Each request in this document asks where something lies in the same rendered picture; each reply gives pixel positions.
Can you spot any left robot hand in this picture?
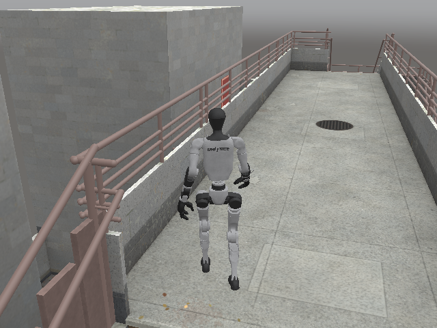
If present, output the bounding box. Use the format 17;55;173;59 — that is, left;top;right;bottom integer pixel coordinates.
178;200;194;220

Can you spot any robot left upper arm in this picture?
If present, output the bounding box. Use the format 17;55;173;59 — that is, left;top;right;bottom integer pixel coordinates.
188;138;203;178

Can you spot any robot left shin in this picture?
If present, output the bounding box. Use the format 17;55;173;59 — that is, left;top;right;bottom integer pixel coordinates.
199;221;210;264

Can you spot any right robot thigh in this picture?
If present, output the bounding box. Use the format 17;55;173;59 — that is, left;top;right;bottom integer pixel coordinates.
227;191;242;243

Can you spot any left robot forearm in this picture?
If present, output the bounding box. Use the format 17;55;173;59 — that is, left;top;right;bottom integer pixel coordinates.
180;167;195;202

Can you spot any right robot hand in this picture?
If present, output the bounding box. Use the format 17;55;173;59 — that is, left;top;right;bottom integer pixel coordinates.
234;177;250;189

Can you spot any robot right upper arm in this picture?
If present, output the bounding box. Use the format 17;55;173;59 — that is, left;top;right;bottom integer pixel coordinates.
231;137;249;173

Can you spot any right robot forearm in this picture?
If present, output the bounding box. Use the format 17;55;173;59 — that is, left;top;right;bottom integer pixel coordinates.
241;163;251;182

